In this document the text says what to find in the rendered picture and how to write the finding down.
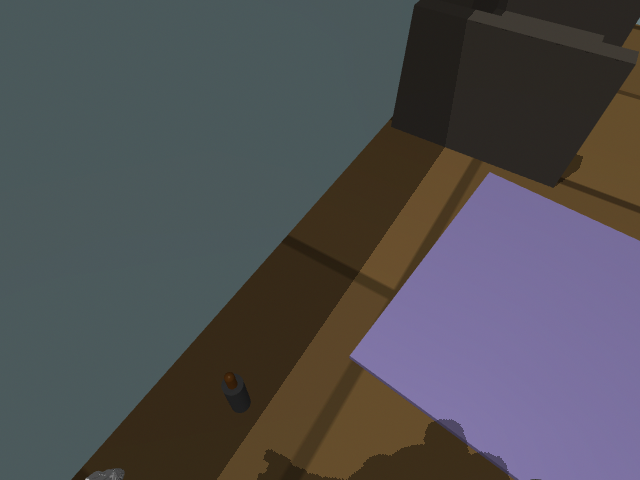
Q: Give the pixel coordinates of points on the bottle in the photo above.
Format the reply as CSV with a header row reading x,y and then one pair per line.
x,y
236,393

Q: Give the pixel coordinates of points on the armchair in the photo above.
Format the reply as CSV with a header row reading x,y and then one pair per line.
x,y
518,84

